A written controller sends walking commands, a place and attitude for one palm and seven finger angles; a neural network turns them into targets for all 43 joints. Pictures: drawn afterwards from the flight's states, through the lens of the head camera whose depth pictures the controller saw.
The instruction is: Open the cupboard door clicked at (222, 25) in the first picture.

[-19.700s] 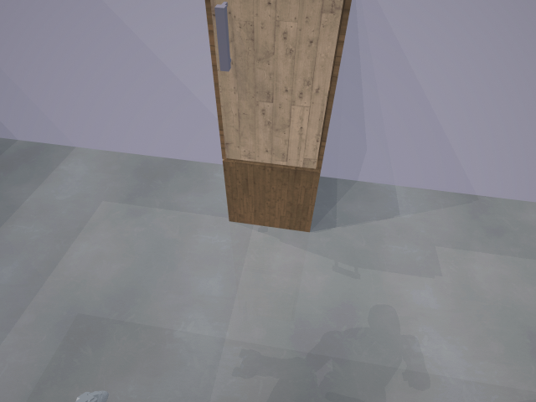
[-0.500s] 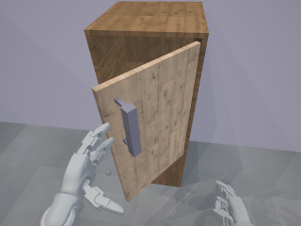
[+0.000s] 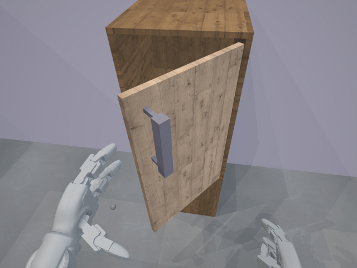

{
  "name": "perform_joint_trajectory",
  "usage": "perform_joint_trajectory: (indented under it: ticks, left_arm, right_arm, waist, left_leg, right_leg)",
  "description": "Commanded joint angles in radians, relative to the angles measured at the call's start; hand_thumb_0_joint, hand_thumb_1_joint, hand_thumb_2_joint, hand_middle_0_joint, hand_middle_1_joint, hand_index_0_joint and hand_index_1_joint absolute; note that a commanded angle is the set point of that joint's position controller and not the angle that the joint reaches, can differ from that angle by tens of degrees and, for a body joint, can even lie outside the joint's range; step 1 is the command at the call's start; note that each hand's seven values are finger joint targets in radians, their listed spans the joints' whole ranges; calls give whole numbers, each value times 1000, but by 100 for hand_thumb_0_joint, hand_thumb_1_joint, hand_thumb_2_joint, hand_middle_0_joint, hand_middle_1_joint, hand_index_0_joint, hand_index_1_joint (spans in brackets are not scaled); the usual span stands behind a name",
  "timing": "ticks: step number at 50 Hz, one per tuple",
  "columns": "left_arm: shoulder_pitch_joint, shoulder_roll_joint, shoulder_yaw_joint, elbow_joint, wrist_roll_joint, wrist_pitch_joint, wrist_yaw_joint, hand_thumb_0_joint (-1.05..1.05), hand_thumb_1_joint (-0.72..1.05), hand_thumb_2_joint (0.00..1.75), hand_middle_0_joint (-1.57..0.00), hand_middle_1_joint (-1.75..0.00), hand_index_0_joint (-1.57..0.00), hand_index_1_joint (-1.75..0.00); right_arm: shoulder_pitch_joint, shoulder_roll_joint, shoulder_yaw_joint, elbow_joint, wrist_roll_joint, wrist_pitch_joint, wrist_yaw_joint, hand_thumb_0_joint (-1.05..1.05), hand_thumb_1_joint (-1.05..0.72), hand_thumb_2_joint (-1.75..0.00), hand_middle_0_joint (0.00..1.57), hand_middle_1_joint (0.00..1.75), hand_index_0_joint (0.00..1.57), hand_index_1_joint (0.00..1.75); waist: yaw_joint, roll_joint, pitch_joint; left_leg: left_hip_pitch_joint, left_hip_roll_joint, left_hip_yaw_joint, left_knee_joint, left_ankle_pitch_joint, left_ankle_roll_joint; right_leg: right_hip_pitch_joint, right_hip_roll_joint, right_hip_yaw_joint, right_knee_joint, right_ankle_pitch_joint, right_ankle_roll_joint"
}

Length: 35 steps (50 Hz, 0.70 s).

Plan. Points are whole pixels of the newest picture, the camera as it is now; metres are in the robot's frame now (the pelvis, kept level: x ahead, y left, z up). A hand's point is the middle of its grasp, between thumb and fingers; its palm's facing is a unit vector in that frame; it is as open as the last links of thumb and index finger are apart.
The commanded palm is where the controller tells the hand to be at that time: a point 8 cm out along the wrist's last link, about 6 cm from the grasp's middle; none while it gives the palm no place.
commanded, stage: draw the hand back to the body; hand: left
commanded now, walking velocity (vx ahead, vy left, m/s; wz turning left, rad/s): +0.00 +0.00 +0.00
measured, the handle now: (157, 143) +0.34 +0.08 +0.14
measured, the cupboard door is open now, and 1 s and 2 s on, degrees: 50 50 50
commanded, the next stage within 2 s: step back with the hand held close in 1.42 s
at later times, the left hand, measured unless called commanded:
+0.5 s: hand (69, 200) +0.19 +0.20 +0.15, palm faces +0.19 -0.96 -0.22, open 15.3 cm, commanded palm +0.15 +0.25 +0.16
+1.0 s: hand (41, 177) +0.23 +0.27 +0.16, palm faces +0.39 -0.83 -0.39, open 9.5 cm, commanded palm +0.18 +0.31 +0.18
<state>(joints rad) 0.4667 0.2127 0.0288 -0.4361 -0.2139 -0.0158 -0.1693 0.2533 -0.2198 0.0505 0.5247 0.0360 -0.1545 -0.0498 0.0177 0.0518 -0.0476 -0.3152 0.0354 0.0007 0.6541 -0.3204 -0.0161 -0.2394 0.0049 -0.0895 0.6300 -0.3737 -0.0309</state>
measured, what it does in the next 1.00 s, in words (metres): stands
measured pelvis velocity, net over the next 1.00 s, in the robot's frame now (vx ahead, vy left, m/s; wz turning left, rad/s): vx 0.03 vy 0.02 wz -0.03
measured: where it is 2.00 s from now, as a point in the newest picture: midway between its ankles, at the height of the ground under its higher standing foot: outside the picture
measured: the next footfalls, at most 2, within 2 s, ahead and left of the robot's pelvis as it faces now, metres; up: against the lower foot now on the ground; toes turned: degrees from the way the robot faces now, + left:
none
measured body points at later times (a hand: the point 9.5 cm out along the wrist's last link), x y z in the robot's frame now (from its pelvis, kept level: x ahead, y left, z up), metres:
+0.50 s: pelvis +0.00 +0.02 +0.01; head -0.02 +0.01 +0.46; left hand +0.18 +0.25 +0.16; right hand +0.20 -0.18 -0.05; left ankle +0.02 +0.13 -0.72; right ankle -0.02 -0.09 -0.72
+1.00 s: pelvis +0.03 +0.02 +0.02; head +0.02 +0.00 +0.47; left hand +0.20 +0.31 +0.19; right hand +0.21 -0.21 -0.06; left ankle +0.02 +0.13 -0.72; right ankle -0.02 -0.09 -0.72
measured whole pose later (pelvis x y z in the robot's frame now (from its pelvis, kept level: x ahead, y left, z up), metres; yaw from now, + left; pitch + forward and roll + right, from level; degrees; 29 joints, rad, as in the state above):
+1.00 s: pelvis +0.03 +0.02 +0.02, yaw -2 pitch -3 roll +0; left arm 0.49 0.33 0.30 -0.42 -0.06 -0.07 0.11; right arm 0.19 -0.22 0.02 0.63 0.00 -0.08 -0.07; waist 0.06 0.05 0.01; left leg -0.11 0.02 0.04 0.42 -0.26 0.01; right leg -0.04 -0.01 -0.05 0.37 -0.28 0.00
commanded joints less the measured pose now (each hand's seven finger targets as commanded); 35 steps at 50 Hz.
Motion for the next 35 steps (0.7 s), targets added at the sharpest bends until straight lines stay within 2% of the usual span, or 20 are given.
perform_joint_trajectory:
  ticks: [1,3,6,7,8,10,11,12,15,17,18,19,20,21,22,24,25,27,31,35]
  left_arm:
    - [-82,95,116,-229,-40,-48,-2,0,-50,30,-15,-30,-15,-30]
    - [-95,103,134,-222,-59,-33,-19,0,-50,30,-15,-30,-15,-30]
    - [-103,87,107,-258,-67,-23,-40,0,-50,30,-15,-30,-15,-30]
    - [-86,101,120,-252,-66,-16,-45,0,-50,30,-15,-30,-15,-30]
    - [-97,94,109,-264,-66,-12,-51,0,-50,30,-15,-30,-15,-30]
    - [-92,121,139,-249,-63,-1,-50,0,-50,30,-15,-30,-15,-30]
    - [-101,118,137,-265,-62,1,-52,0,-50,30,-15,-30,-15,-30]
    - [-103,134,159,-258,-63,7,-50,0,-50,30,-15,-30,-15,-30]
    - [-112,156,195,-253,-62,16,-44,0,-40,34,-15,-30,-15,-30]
    - [-134,150,196,-273,-67,21,-46,0,-32,37,-16,-30,-16,-30]
    - [-204,225,182,-379,73,-47,97,0,-29,39,-16,-30,-16,-30]
    - [-101,155,158,-292,88,-55,158,0,-26,40,-16,-30,-16,-30]
    - [-66,142,146,-282,98,-54,185,0,-22,42,-16,-30,-16,-30]
    - [-39,122,131,-269,115,-60,204,0,-18,43,-16,-30,-16,-30]
    - [-50,133,132,-293,128,-71,220,0,-15,45,-16,-30,-16,-30]
    - [-53,155,153,-292,145,-90,249,0,-8,48,-16,-30,-16,-30]
    - [-30,185,183,-260,152,-93,262,0,-5,50,-17,-30,-17,-30]
    - [-40,184,193,-258,157,-102,275,0,2,52,-17,-30,-17,-30]
    - [-64,208,226,-266,168,-118,295,0,17,58,-17,-30,-17,-30]
    - [-29,236,274,-236,168,-122,303,0,31,64,-18,-30,-18,-30]
  right_arm:
    - [-170,-90,-30,-186,6,-75,-11,0,-90,-90,20,30,20,30]
    - [-170,-97,-30,-179,10,-81,-16,0,-90,-90,20,30,20,30]
    - [-171,-102,-28,-182,13,-99,-16,0,-90,-90,20,30,20,30]
    - [-169,-105,-31,-178,14,-102,-16,0,-90,-90,20,30,20,30]
    - [-166,-107,-29,-178,13,-105,-17,0,-90,-90,20,30,20,30]
    - [-167,-113,-30,-166,12,-108,-18,0,-90,-90,20,30,20,30]
    - [-170,-111,-29,-170,12,-108,-18,0,-90,-90,20,30,20,30]
    - [-165,-111,-30,-167,12,-107,-20,0,-90,-90,20,30,20,30]
    - [-174,-114,-29,-158,12,-104,-21,0,-90,-90,20,30,20,30]
    - [-175,-111,-26,-162,13,-102,-23,0,-90,-90,20,30,20,30]
    - [-205,-86,-18,-165,-7,-98,-41,0,-90,-90,20,30,20,30]
    - [-183,-80,-15,-146,-22,-95,-48,0,-90,-90,20,30,20,30]
    - [-184,-85,-16,-144,-23,-94,-45,0,-90,-90,20,30,20,30]
    - [-177,-83,-15,-135,-27,-83,-42,0,-90,-90,20,30,20,30]
    - [-181,-88,-19,-133,-28,-75,-39,0,-90,-90,20,30,20,30]
    - [-178,-87,-21,-122,-36,-67,-37,0,-90,-90,20,30,20,30]
    - [-180,-92,-25,-111,-39,-63,-39,0,-90,-90,20,30,20,30]
    - [-184,-87,-29,-108,-41,-51,-41,0,-90,-90,20,30,20,30]
    - [-191,-89,-35,-90,-45,-39,-43,0,-90,-90,20,30,20,30]
    - [-198,-96,-43,-75,-45,-27,-39,0,-90,-90,20,30,20,30]
  waist:
    - [27,-49,-45]
    - [24,-49,-30]
    - [21,-32,-42]
    - [25,-19,-38]
    - [20,-30,-39]
    - [22,-52,-31]
    - [24,-32,-29]
    - [24,-47,-23]
    - [31,-32,-16]
    - [30,15,-29]
    - [48,9,15]
    - [35,10,63]
    - [37,-40,74]
    - [33,-33,60]
    - [34,6,38]
    - [33,19,20]
    - [40,1,15]
    - [37,-11,7]
    - [37,24,-24]
    - [46,-11,-30]
  left_leg:
    - [73,-43,-9,-89,148,46]
    - [77,-43,-10,-96,130,44]
    - [97,-41,-20,-111,141,46]
    - [100,-40,-18,-114,140,44]
    - [103,-41,-22,-118,139,45]
    - [98,-40,-27,-119,140,46]
    - [101,-41,-27,-125,134,46]
    - [99,-40,-30,-129,133,45]
    - [103,-38,-34,-139,129,43]
    - [114,-39,-35,-152,128,39]
    - [109,-34,-34,-187,103,35]
    - [114,-30,-31,-199,76,29]
    - [108,-28,-38,-206,62,30]
    - [123,-22,-36,-217,80,31]
    - [144,-20,-31,-225,102,31]
    - [159,-21,-23,-242,117,30]
    - [167,-17,-19,-246,128,31]
    - [185,-17,-11,-256,148,33]
    - [229,-19,-3,-266,215,33]
    - [243,-17,-2,-270,290,33]
  right_leg:
    - [-41,-5,46,-153,208,29]
    - [-49,0,41,-165,180,29]
    - [-46,5,23,-156,197,28]
    - [-48,9,22,-156,195,26]
    - [-51,10,17,-156,196,27]
    - [-43,13,17,-160,190,26]
    - [-49,11,17,-161,184,26]
    - [-48,13,12,-161,180,26]
    - [-45,17,6,-166,165,22]
    - [-36,17,2,-165,164,19]
    - [-24,7,45,-225,139,12]
    - [-42,2,41,-247,101,10]
    - [-44,3,41,-260,86,11]
    - [-21,2,36,-251,98,10]
    - [-2,0,41,-252,120,8]
    - [31,-3,40,-260,139,9]
    - [47,-1,45,-272,148,9]
    - [63,-4,46,-285,164,11]
    - [104,-6,47,-297,228,11]
    - [138,-2,43,-298,298,11]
